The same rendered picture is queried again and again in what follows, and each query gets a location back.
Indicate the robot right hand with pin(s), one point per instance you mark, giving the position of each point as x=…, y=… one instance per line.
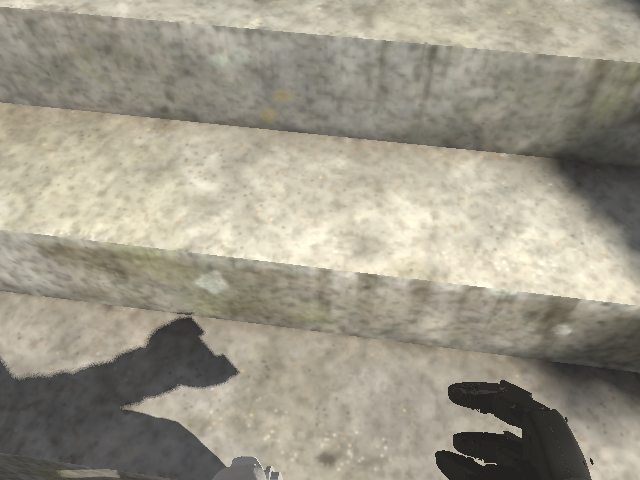
x=547, y=450

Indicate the left robot shin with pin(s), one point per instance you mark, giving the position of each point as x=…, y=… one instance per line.
x=243, y=460

